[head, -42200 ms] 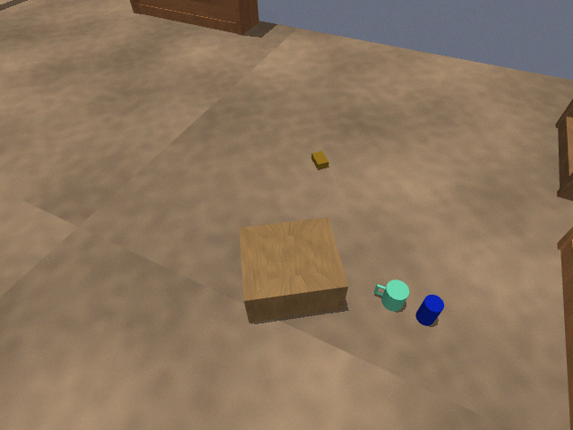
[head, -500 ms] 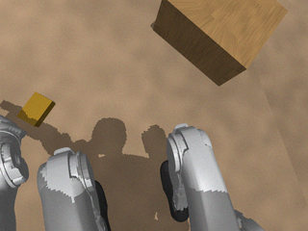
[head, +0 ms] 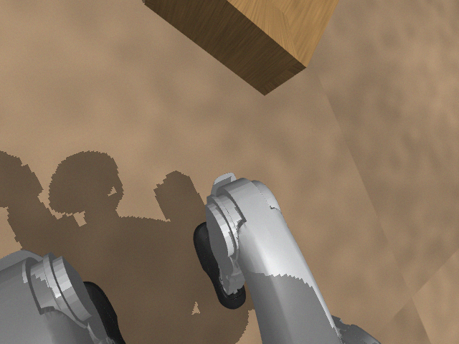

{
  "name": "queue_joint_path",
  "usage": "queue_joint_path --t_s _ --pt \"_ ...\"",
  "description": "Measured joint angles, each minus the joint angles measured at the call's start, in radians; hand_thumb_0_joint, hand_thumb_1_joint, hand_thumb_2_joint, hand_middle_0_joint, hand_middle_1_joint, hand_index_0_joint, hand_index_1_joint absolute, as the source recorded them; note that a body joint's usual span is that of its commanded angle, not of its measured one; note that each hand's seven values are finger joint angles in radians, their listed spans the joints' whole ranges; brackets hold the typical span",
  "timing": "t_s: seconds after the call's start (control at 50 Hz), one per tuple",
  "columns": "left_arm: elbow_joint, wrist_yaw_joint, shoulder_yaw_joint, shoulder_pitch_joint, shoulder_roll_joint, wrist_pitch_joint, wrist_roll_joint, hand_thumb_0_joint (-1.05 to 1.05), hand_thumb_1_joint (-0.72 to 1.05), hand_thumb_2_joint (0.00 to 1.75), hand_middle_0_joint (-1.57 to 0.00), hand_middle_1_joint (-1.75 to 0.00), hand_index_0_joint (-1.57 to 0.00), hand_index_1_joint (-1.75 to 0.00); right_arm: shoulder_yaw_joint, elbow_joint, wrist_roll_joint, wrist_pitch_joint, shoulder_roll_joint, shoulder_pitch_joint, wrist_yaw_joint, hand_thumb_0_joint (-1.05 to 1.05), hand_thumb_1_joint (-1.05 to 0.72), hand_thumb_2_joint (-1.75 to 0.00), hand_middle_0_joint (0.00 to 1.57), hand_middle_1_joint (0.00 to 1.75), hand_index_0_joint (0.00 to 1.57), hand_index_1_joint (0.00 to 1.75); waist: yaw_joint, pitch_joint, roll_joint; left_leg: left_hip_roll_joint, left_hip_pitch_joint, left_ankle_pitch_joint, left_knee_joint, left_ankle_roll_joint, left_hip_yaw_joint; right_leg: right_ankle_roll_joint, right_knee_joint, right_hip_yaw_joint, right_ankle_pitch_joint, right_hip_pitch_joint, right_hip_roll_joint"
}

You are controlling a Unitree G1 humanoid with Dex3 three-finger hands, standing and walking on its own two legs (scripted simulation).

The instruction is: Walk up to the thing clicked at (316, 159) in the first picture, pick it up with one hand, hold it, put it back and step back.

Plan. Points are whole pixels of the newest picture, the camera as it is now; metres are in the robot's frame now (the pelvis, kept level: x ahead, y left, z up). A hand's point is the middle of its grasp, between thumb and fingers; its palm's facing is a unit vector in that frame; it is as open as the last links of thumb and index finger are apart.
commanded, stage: approach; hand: left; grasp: from above
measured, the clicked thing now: out of the picture +0.44 +0.33 -0.30
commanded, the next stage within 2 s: rest palm in 0.28 s
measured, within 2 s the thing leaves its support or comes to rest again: neither
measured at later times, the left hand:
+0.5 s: hand out of the picture +0.40 +0.37 -0.20, palm faces -0.20 -0.37 -0.91, open 14.1 cm
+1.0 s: hand out of the picture +0.43 +0.33 -0.25, palm faces -0.21 -0.38 -0.90, open 14.4 cm
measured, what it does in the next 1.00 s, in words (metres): stands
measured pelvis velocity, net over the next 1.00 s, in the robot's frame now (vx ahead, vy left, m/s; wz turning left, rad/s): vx -0.01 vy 0.00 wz -0.04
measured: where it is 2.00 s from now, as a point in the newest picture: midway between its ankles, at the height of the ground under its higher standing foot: (171, 310)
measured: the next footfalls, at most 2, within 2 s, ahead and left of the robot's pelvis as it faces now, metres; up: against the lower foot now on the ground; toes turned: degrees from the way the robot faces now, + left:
none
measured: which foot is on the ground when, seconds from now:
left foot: down 0.00-1.00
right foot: down 0.00-1.00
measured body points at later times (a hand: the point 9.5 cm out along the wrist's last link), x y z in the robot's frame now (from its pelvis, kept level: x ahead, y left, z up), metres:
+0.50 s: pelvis -0.01 +0.00 +0.00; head +0.26 +0.08 +0.35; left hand +0.41 +0.38 -0.14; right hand +0.03 -0.26 -0.09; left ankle +0.06 +0.14 -0.28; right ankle +0.11 -0.12 -0.28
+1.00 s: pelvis -0.01 +0.00 +0.00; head +0.30 +0.09 +0.32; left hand +0.44 +0.34 -0.20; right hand -0.01 -0.25 -0.05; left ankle +0.06 +0.14 -0.28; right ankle +0.11 -0.12 -0.28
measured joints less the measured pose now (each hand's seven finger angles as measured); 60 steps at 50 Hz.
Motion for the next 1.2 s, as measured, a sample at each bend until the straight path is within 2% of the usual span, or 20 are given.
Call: queue_joint_path --t_s 0.06,0.12,0.24,0.32,0.38,0.42,0.52,0.58,0.64,0.72,0.8,0.94,1.04,1.12,1.2 --pt "-0.032 0.014 0.022 0.003 0.013 0.024 -0.019 0.0 -0.59 1.01 -0.1 -1.04 -0.09 -1.06 0.015 -0.017 -0.006 0.011 -0.008 0.012 0.021 0.0 -0.92 -0.89 0.19 0.3 0.2 0.3 -0.016 0.023 -0.001 0.004 0.012 -0.011 0.001 0.0 -0.01 0.002 -0.008 -0.009 -0.004 0.014 0.004" --pt "-0.092 0.014 0.052 0.051 0.004 0.046 -0.048 0.0 -0.59 1.0 -0.1 -1.04 -0.09 -1.06 0.017 -0.03 0.002 0.029 -0.01 0.025 0.04 0.0 -0.92 -0.9 0.19 0.3 0.2 0.3 -0.012 0.032 0.009 0.008 0.02 -0.018 0.0 0.0 -0.02 0.003 -0.017 -0.018 -0.005 0.025 0.009" --pt "-0.21 -0.011 0.108 0.195 -0.058 0.085 -0.129 0.01 -0.59 0.99 -0.1 -1.05 -0.09 -1.06 -0.002 -0.038 0.035 0.06 0.003 0.044 0.072 0.0 -0.92 -0.9 0.2 0.3 0.2 0.3 0.042 0.0 0.037 0.015 0.027 -0.014 -0.012 0.001 -0.016 0.002 -0.028 -0.015 0.005 0.026 0.014" --pt "-0.2 -0.029 0.091 0.245 -0.064 0.1 -0.17 0.0 -0.59 0.98 -0.1 -1.05 -0.09 -1.06 -0.016 -0.025 0.045 0.058 0.011 0.023 0.076 0.0 -0.93 -0.9 0.2 0.3 0.2 0.3 0.077 -0.028 0.044 0.013 0.025 0.002 -0.014 0.006 -0.004 0.003 -0.023 -0.005 0.015 0.022 0.011" --pt "-0.166 -0.04 0.08 0.239 -0.047 0.093 -0.185 0.0 -0.57 0.97 -0.1 -1.05 -0.1 -1.06 -0.03 -0.006 0.046 0.04 0.014 -0.001 0.066 0.0 -0.92 -0.9 0.2 0.3 0.2 0.3 0.094 -0.035 0.042 0.007 0.022 0.016 -0.012 0.01 0.004 0.004 -0.017 0.002 0.022 0.02 0.007" --pt "-0.138 -0.053 0.04 0.215 -0.035 0.086 -0.19 0.0 -0.56 0.96 -0.1 -1.05 -0.1 -1.06 -0.037 0.009 0.044 0.023 0.015 -0.016 0.058 0.0 -0.92 -0.9 0.19 0.3 0.2 0.3 0.099 -0.033 0.038 0.002 0.019 0.025 -0.01 0.011 0.01 0.003 -0.011 0.007 0.024 0.021 0.002" --pt "-0.091 -0.087 -0.074 0.148 -0.03 0.055 -0.167 0.0 -0.54 0.95 -0.1 -1.06 -0.1 -1.05 -0.028 0.034 0.045 -0.015 0.013 -0.04 0.036 0.0 -0.92 -0.9 0.19 0.3 0.19 0.3 0.094 -0.025 0.016 -0.006 0.022 0.029 -0.008 0.008 0.01 0.002 -0.006 0.007 0.02 0.027 -0.004" --pt "-0.073 -0.091 -0.1 0.12 -0.03 0.036 -0.143 0.0 -0.53 0.95 -0.1 -1.06 -0.1 -1.06 -0.009 0.025 0.045 -0.031 0.01 -0.044 0.026 0.0 -0.92 -0.9 0.19 0.3 0.19 0.3 0.075 -0.014 0.001 -0.008 0.026 0.023 -0.008 0.004 0.0 0.001 -0.01 -0.002 0.016 0.035 -0.004" --pt "-0.056 -0.07 -0.076 0.105 -0.024 0.019 -0.115 0.0 -0.53 0.95 -0.1 -1.06 -0.1 -1.06 0.009 0.008 0.044 -0.042 0.004 -0.041 0.024 0.0 -0.92 -0.9 0.19 0.3 0.19 0.3 0.053 0.006 -0.015 -0.008 0.034 0.014 -0.008 -0.002 -0.015 -0.002 -0.017 -0.015 0.012 0.045 -0.003" --pt "-0.041 -0.026 -0.011 0.112 -0.007 0.012 -0.087 0.0 -0.54 0.96 -0.1 -1.05 -0.1 -1.05 0.032 -0.025 0.034 -0.04 -0.008 -0.026 0.03 0.0 -0.92 -0.9 0.19 0.3 0.19 0.3 0.026 0.036 -0.031 -0.004 0.045 0.003 -0.006 -0.007 -0.031 -0.005 -0.025 -0.028 0.009 0.056 0.003" --pt "-0.043 0.01 0.017 0.118 0.019 0.011 -0.089 0.0 -0.56 0.98 -0.1 -1.03 -0.09 -1.04 0.057 -0.046 0.017 -0.032 -0.019 -0.024 0.039 0.0 -0.92 -0.9 0.19 0.3 0.19 0.3 0.008 0.07 -0.049 0.002 0.052 -0.001 -0.005 -0.005 -0.038 -0.002 -0.03 -0.034 0.014 0.063 0.009" --pt "-0.055 0.03 0.042 0.126 0.081 -0.001 -0.106 0.0 -0.58 1.0 -0.1 -1.0 -0.08 -1.02 0.081 -0.055 0.006 -0.028 -0.019 -0.031 0.049 0.0 -0.92 -0.9 0.19 0.3 0.2 0.3 -0.006 0.1 -0.068 0.007 0.049 0.001 0.011 0.0 -0.049 0.007 -0.028 -0.04 0.025 0.063 0.019" --pt "-0.034 0.012 0.031 0.13 0.119 0.005 -0.123 0.0 -0.59 1.01 -0.11 -0.99 -0.08 -1.02 0.087 -0.057 0.006 -0.028 -0.013 -0.028 0.046 0.0 -0.92 -0.9 0.19 0.3 0.2 0.3 -0.004 0.105 -0.064 0.006 0.046 -0.002 0.022 0.007 -0.051 0.013 -0.024 -0.041 0.023 0.067 0.021" --pt "-0.026 -0.009 0.002 0.133 0.132 0.002 -0.139 0.0 -0.59 1.02 -0.11 -0.98 -0.08 -1.02 0.103 -0.067 0.005 -0.035 -0.01 -0.024 0.048 0.0 -0.92 -0.9 0.19 0.3 0.19 0.3 0.0 0.108 -0.062 0.004 0.047 -0.004 0.027 0.011 -0.05 0.017 -0.022 -0.04 0.019 0.073 0.019" --pt "-0.025 -0.023 -0.033 0.13 0.135 -0.012 -0.137 0.0 -0.59 1.02 -0.11 -0.99 -0.08 -1.02 0.116 -0.075 0.007 -0.049 -0.004 -0.027 0.048 0.0 -0.92 -0.9 0.19 0.3 0.2 0.3 0.002 0.113 -0.068 -0.001 0.047 -0.002 0.031 0.014 -0.056 0.021 -0.023 -0.045 0.018 0.081 0.017"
